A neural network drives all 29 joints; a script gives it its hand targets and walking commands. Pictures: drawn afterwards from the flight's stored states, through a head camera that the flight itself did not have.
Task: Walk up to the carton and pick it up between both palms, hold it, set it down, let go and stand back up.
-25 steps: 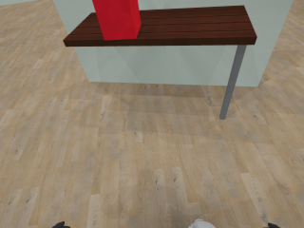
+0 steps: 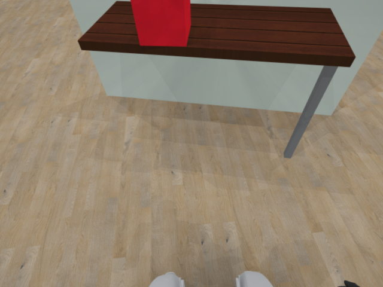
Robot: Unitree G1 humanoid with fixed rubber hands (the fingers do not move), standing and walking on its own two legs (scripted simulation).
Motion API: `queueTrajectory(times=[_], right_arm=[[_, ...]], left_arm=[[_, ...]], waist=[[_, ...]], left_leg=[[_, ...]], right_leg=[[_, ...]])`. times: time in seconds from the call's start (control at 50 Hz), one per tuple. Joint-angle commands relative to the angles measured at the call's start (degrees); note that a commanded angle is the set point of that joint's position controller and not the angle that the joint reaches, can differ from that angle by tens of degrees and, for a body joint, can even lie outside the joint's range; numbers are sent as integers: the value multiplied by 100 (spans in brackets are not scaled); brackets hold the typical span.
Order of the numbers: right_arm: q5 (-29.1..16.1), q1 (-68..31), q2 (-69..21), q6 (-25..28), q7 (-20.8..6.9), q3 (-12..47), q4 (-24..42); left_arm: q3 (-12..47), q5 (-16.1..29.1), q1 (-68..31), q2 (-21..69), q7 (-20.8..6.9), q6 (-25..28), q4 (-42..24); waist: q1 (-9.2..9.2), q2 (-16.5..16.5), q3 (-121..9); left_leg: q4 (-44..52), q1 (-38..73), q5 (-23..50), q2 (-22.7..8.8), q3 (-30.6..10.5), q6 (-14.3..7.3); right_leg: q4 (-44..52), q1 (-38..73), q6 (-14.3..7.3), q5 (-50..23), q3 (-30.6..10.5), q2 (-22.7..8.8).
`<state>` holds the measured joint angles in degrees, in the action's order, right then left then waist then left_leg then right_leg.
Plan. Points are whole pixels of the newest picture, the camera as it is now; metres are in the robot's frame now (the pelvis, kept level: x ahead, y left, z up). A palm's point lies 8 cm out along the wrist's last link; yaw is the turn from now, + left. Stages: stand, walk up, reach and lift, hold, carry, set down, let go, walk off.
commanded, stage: walk up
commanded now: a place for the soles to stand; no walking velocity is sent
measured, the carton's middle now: (163, 4) +1.13 +0.18 +0.11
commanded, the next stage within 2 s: none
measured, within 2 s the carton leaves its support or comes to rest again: neither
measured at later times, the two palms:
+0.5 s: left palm out of the picture +0.14 +0.33 -0.08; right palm (347, 263) +0.21 -0.31 -0.10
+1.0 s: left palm (43, 224) +0.28 +0.42 -0.09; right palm (301, 231) +0.28 -0.22 -0.10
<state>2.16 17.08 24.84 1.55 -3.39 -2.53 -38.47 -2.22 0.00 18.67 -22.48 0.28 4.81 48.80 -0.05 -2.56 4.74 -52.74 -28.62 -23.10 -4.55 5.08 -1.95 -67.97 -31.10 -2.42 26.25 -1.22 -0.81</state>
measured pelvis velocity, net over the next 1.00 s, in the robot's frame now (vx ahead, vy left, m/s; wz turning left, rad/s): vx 0.20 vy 0.09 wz -0.05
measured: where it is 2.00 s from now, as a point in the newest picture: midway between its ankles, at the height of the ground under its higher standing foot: (181, 274)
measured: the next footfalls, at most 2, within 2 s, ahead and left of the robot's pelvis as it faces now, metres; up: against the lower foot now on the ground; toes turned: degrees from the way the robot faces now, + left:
right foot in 0.30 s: +0.20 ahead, -0.13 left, +0.00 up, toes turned -5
left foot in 0.68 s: +0.25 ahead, +0.17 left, +0.00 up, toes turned +6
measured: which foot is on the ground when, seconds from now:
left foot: down 0.00-0.30, up 0.32-0.66, down 0.68-1.00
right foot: up 0.00-0.28, down 0.30-0.66, up 0.68-1.00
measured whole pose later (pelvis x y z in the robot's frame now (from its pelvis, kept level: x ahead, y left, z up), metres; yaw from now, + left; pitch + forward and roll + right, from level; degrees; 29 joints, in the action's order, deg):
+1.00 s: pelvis +0.20 +0.09 -0.01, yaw -3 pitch -1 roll -1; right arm 2.3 16.9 25.2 -0.1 -3.3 -3.1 -38.6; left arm -2.2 0.0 15.2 -23.3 2.5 4.4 50.3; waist 0.0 -3.4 5.6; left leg -55.0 -24.2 -29.6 -2.9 8.8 -4.2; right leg -63.3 -35.9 -1.4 27.6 1.8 -2.0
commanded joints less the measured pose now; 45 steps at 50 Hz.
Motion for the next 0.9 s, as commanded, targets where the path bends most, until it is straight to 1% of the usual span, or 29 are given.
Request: queueTrajectory(times=[0.0, 0.06, 0.08, 0.1, 0.14, 0.16, 0.18, 0.22, 0.26, 0.28, 0.3, 0.32, 0.34, 0.36, 0.4, 0.42, 0.46, 0.48, 0.58, 0.6, 0.64, 0.66, 0.68, 0.7, 0.72, 0.74, 0.8, 0.82, 0.88], right_arm=[[-95, 556, 1384, 284, 227, -739, 31], [-74, 624, 1481, 286, 194, -758, 77], [-73, 442, 1449, 256, 203, -722, 113], [-79, 481, 1439, 255, 192, -714, 88], [-69, 339, 1461, 213, 170, -706, 144], [-52, 264, 1524, 192, 137, -721, 201], [-12, 206, 1513, 161, 128, -714, 181], [-2, -6, 1462, 96, 78, -693, 250], [-45, -491, 1260, 38, 72, -591, 429], [-68, -375, 911, 36, 84, -467, 505], [-114, -355, 494, 27, 69, -309, 752], [-53, -598, 1170, -97, 120, -503, 677], [-72, -599, 1417, -102, 142, -577, 612], [-14, -577, 1395, -95, 134, -615, 449], [6, -495, 1211, -138, 88, -660, 291], [55, -321, 1278, -181, 27, -688, 255], [90, -187, 1326, -195, -9, -756, 288], [90, -317, 1353, -183, -11, -754, 362], [27, -538, 1544, -150, -60, -851, 333], [8, -305, 1556, -124, -62, -889, 268], [84, 1345, 1469, -47, -7, -991, -270], [164, 2078, 1813, 23, 89, -1086, -439], [33, 1380, 2277, 75, 119, -1133, -172], [-102, 651, 2242, 42, 127, -1080, -14], [-47, 275, 2065, 44, 173, -1008, 78], [-34, 195, 1714, 61, 202, -907, 129], [-15, 485, 1527, 126, 237, -806, 119], [-16, 521, 1461, 130, 240, -781, 116], [-11, 428, 1520, 63, 219, -796, 228]], left_arm=[[-413, 62, 488, -1535, 163, 158, -59], [-448, 28, 104, -1465, 168, 130, -214], [-419, 30, 70, -1476, 168, 129, -146], [-416, 20, -182, -1450, 158, 140, -208], [-449, 35, -324, -1513, 137, 147, -188], [-464, 25, -173, -1503, 136, 147, -134], [-471, 0, -170, -1470, 132, 180, -186], [-437, -13, -121, -1490, 142, 230, -176], [-501, 13, 1099, -1442, 238, 332, 188], [-699, -61, 1889, -1897, 329, 367, 305], [-780, -103, 1753, -2507, 419, 429, 77], [-820, -13, 1542, -2752, 431, 394, -16], [-770, 62, 1229, -2604, 452, 358, -141], [-717, 86, 926, -2444, 454, 355, -155], [-624, 16, 710, -2162, 444, 328, -237], [-689, -18, 763, -2234, 437, 340, -195], [-698, -21, 597, -2284, 418, 351, -369], [-693, -28, 597, -2351, 433, 369, -398], [-743, -87, 455, -2524, 408, 316, -418], [-727, -129, 152, -2476, 429, 304, -447], [-567, -172, -498, -2026, 437, 192, -556], [-310, -145, -335, -1155, 424, 150, -512], [-331, 30, -114, -1263, 464, 100, -523], [-328, 55, -206, -1624, 485, 73, -391], [-364, 113, 125, -1684, 459, 83, -178], [-378, 105, 222, -1742, 452, 109, -23], [-452, 101, 447, -1623, 388, 129, 82], [-424, 86, 358, -1549, 392, 135, 66], [-434, 72, 88, -1547, 425, 115, 9]], waist=[[367, -740, -623], [455, -303, -529], [407, -448, -552], [444, -386, -355], [459, -281, -229], [396, -617, -39], [396, -713, -47], [301, -663, -138], [-475, -212, -593], [-892, 904, -945], [-718, 1984, -740], [-528, 747, -769], [-442, 551, -620], [-338, 297, -295], [-142, 552, -15], [-90, 424, 113], [-29, 843, 15], [-46, 487, 177], [-31, 773, 216], [209, 825, 182], [1049, 142, -542], [1352, -1925, -314], [1066, -2369, -371], [751, -848, -41], [459, -684, -98], [404, -427, -179], [382, -547, -499], [376, -325, -460], [393, -331, -322]], left_leg=[[3057, 2671, 343, -1270, -2358, -567], [3010, 2579, 622, -1443, -2493, -723], [2931, 2559, 462, -1361, -2089, -860], [3021, 2254, 438, -1363, -2035, -779], [3071, 1938, -177, -1368, -1969, -1002], [3121, 1563, -370, -1247, -1601, -954], [3030, 1611, -294, -1407, -1768, -1188], [2628, 1064, 34, -1201, -1363, -1152], [782, 213, 1331, -748, -513, -840], [-1059, -603, 1619, -381, -132, -533], [-2217, -2023, -862, 394, -228, -87], [-2703, -2319, -1036, 216, -936, 5], [-2551, -2316, -798, -45, -1055, 87], [-2437, -2406, -716, -259, -1220, 95], [-1924, -1846, -477, -465, -1058, 61], [-1761, -1657, -298, -419, -961, 43], [-1545, -1387, -303, -412, -847, 110], [-1543, -1515, -161, -498, -877, 119], [-760, -976, -489, -475, -789, 59], [-388, -426, -272, -523, -889, 59], [887, 2290, -268, -46, -641, 28], [2418, 2508, -1594, -504, -2118, 150], [4271, 2314, -2582, -1434, -4426, 77], [4431, 1689, -2691, -1625, -4436, 66], [4069, 2038, -2149, -1577, -3907, -180], [3531, 2101, -1296, -1369, -3285, -131], [2736, 2421, 862, -1284, -2477, -596], [2630, 2363, 1315, -1325, -2345, -709], [2535, 2100, 1321, -1189, -1935, -550]], right_leg=[[-301, -1774, 83, -435, 18, -293], [83, -1700, 113, -341, -50, -232], [369, -1717, 127, -456, 69, -316], [521, -1681, 62, -566, 136, -371], [842, -1466, 91, -588, 348, -403], [1018, -1243, 60, -718, 488, -376], [1275, -1121, 72, -591, 592, -379], [1872, -38, 36, -705, 772, -225], [2993, 2064, 7, -1255, 1035, 258], [3479, 3127, -138, -656, -42, -106], [4727, 3223, -762, -102, -3823, -1884], [4945, 3109, -1262, 204, -4927, -2458], [4614, 3125, -1583, -295, -4431, -2420], [4347, 2880, -1567, -735, -3891, -2274], [4318, 1713, -1298, -564, -2722, -1903], [4307, 1463, -1234, -487, -2634, -1826], [4346, 1160, -1278, 103, -2589, -1819], [4357, 1094, -1362, 318, -2526, -1848], [4261, 581, -1417, 1899, -2457, -2028], [4000, 236, -1397, 1722, -2463, -2055], [1900, -1167, -733, 768, -790, -1289], [-577, -1928, -229, 440, 114, -224], [-1398, -2556, -39, 797, -211, 547], [-1563, -2303, -119, 256, -738, 221], [-1565, -2311, -30, -40, -326, 32], [-1322, -2192, 32, -250, -224, -200], [-589, -1796, 103, -202, -8, -264], [-400, -1785, 67, -105, 22, -260], [126, -1617, 37, -333, 176, -296]])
